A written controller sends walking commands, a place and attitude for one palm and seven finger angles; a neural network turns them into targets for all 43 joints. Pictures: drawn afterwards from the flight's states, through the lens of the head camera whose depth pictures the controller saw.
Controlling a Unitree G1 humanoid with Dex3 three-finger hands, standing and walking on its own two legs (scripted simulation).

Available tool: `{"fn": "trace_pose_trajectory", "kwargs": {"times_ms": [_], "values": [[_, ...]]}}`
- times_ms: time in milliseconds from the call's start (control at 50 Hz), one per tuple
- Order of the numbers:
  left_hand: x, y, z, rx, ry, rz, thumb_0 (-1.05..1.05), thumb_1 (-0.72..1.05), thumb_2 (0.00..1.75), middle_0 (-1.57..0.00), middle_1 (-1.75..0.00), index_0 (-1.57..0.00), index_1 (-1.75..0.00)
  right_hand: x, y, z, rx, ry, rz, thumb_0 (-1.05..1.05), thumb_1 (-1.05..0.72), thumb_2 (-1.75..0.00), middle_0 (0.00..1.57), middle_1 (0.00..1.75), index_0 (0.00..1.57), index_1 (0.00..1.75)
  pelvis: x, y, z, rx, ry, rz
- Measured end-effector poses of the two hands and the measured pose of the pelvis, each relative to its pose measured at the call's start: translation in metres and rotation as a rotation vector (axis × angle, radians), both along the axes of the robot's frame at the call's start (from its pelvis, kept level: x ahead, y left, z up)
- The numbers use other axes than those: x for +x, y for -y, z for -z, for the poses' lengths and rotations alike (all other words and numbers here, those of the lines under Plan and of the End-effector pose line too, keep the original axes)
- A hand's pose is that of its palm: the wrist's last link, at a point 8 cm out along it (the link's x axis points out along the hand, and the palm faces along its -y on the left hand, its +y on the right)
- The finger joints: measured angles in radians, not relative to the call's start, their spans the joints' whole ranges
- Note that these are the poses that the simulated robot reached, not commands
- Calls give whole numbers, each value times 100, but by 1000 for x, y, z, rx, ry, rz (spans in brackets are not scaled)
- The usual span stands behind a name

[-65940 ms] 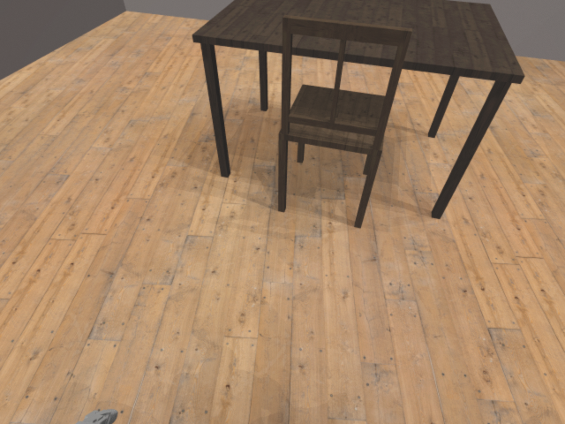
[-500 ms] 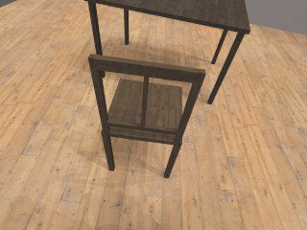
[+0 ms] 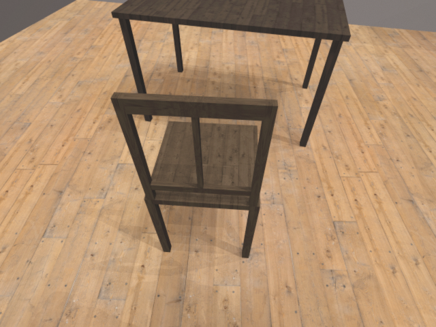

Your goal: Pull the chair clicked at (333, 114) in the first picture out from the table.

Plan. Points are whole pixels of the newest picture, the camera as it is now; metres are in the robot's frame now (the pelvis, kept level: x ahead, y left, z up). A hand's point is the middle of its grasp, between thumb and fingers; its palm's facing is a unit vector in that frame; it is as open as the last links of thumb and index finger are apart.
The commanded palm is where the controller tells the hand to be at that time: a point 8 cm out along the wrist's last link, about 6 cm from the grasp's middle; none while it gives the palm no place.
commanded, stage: let the arm hang, fingers relaxed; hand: left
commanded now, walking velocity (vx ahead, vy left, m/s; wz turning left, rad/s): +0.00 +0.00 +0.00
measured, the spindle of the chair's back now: (198, 155) +0.57 +0.09 -0.08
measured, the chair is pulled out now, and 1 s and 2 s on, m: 0.71 0.71 0.71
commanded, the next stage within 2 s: look to check the result in 0.22 s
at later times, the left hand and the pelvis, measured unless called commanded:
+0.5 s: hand out of the picture +0.00 +0.16 -0.17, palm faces +0.02 -0.98 -0.18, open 7.3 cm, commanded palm none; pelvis +0.01 -0.01 +0.00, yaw +0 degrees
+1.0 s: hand out of the picture +0.00 +0.15 -0.17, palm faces +0.02 -0.99 -0.17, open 7.3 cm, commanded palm none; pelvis +0.01 -0.01 +0.00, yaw +0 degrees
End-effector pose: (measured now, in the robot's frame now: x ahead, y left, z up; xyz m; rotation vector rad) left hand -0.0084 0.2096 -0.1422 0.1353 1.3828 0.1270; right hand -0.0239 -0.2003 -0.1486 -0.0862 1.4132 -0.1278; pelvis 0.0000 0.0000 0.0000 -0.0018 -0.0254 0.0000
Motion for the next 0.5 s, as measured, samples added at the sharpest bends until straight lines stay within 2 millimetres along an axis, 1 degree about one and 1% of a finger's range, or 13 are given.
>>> {"fn": "trace_pose_trajectory", "kwargs": {"times_ms": [80, 160, 380, 500], "values": [[7, 1, 2, 4, 4, 5, 2, 94, 90, -20, -30, -21, -30, 6, 3, -2, -12, 11, 4, 0, -91, -90, 20, 30, 20, 30, 2, 3, 0, 0, 4, 1], [9, 1, 1, 6, 10, -2, 1, 94, 90, -20, -30, -21, -30, 9, 8, -3, -23, 10, 1, 0, -91, -90, 20, 30, 20, 30, 3, 5, -1, -2, 5, -1], [0, 1, -1, 12, -25, -12, 0, 92, 90, -20, -30, -20, -30, 10, 15, -4, -29, -5, -5, 0, -91, -90, 20, 30, 20, 30, 4, 8, -2, -1, 3, -3], [-1, 4, -1, 9, -30, -15, 0, 91, 90, -20, -30, -20, -30, 11, 16, -4, -28, -8, -6, 0, -91, -90, 20, 30, 20, 30, 6, 9, -2, -2, 6, -3]]}}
